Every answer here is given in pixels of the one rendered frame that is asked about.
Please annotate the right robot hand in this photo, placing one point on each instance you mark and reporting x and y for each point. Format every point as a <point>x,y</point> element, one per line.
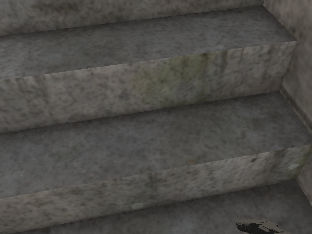
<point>259,226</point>

